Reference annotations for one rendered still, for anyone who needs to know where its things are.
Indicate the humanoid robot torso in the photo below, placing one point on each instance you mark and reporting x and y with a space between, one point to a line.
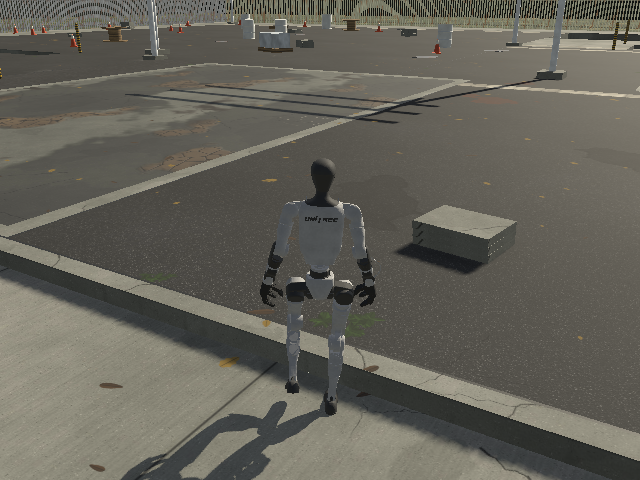
320 239

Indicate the robot right hand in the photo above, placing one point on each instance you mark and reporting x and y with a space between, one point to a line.
371 291

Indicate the robot left hand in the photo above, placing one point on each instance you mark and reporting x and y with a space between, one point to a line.
266 290

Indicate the robot right upper arm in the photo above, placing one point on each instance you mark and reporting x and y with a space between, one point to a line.
353 213

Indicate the robot right forearm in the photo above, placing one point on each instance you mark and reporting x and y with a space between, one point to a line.
366 269

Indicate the robot right thigh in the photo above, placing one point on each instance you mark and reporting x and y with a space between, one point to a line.
342 301

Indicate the robot left forearm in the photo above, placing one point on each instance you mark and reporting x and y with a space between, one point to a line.
272 267

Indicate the robot left upper arm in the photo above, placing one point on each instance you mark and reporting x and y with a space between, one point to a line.
289 211

